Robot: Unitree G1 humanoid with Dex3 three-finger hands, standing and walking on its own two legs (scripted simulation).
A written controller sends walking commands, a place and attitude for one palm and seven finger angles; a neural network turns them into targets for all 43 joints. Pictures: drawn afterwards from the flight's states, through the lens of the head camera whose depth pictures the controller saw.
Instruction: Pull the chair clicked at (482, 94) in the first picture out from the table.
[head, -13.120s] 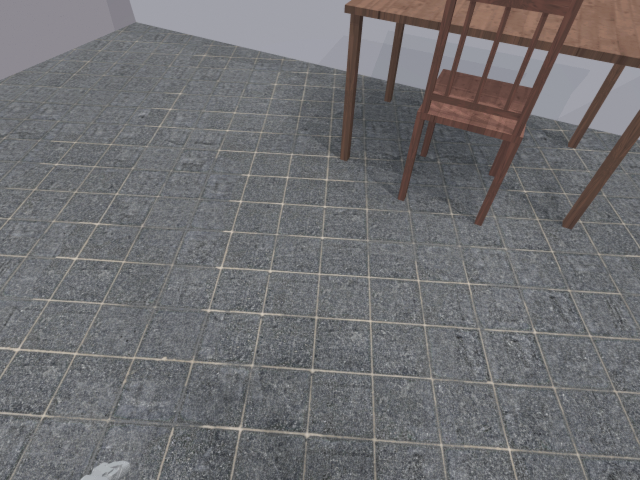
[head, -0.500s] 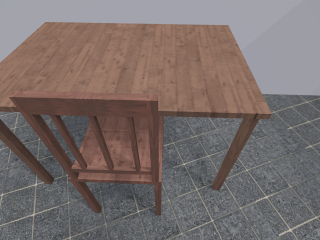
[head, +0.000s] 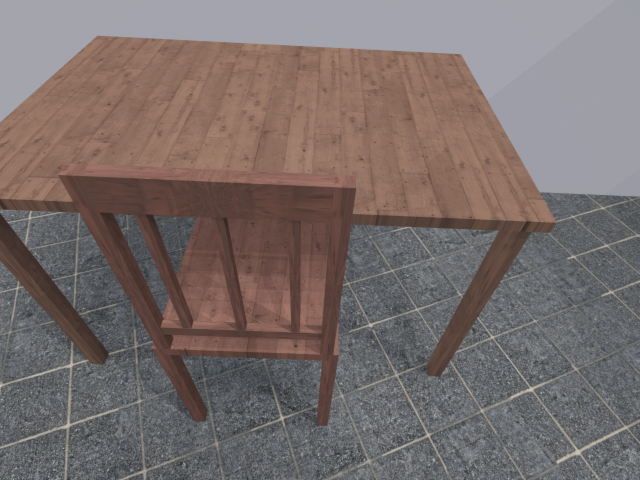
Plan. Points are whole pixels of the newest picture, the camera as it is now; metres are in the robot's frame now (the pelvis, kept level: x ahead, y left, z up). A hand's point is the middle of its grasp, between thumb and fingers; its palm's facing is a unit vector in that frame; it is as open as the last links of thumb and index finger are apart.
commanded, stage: look again from close up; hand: left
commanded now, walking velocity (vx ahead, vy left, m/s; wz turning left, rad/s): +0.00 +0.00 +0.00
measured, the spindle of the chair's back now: (232, 278) +0.44 +0.18 -0.06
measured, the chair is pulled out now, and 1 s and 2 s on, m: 0.00 0.00 0.00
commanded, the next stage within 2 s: none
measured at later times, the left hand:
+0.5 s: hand out of the picture -0.02 +0.21 -0.18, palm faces +0.01 -0.98 -0.18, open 7.4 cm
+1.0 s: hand out of the picture -0.01 +0.19 -0.17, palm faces +0.03 -0.99 -0.16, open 7.4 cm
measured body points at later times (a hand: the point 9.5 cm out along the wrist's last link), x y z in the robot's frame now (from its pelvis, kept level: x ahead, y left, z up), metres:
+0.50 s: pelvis +0.00 +0.04 +0.01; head +0.02 +0.06 +0.45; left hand -0.02 +0.27 -0.16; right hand +0.01 -0.19 -0.14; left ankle +0.02 +0.08 -0.73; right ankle -0.03 -0.11 -0.73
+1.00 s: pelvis +0.01 +0.03 +0.01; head +0.01 +0.04 +0.46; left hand -0.01 +0.24 -0.16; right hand +0.03 -0.20 -0.14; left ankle +0.02 +0.08 -0.73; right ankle -0.03 -0.11 -0.73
